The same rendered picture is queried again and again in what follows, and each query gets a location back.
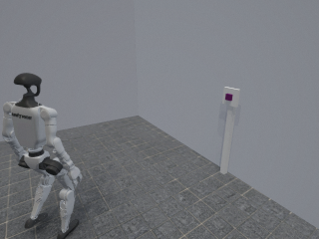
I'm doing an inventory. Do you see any robot left hand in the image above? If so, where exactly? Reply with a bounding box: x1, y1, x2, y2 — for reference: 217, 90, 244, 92
15, 150, 27, 162

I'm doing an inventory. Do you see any left robot shin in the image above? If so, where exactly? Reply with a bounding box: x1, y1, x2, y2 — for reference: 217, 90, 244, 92
30, 175, 53, 220

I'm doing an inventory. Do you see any robot right foot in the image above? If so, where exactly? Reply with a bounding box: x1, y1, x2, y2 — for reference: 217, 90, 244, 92
57, 219, 80, 239

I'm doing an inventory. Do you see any left robot upper arm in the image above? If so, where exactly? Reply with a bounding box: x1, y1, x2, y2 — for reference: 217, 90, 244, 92
2, 102, 17, 138

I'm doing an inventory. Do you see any button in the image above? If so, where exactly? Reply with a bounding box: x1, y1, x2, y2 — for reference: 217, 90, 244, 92
225, 94, 233, 101

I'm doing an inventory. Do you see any robot right hand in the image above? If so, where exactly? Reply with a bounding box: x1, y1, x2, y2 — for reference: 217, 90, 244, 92
67, 166, 83, 188

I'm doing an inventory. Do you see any left robot forearm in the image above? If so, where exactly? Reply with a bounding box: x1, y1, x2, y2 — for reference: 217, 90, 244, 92
2, 135, 24, 155

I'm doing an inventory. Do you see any right robot forearm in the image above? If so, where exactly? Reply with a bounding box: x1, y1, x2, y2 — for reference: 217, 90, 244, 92
53, 137, 75, 171

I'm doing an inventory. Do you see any panel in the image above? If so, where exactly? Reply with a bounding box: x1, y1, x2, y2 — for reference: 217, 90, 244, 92
220, 87, 240, 174

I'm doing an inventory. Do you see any right robot upper arm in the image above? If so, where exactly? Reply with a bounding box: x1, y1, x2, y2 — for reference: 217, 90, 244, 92
40, 107, 58, 148

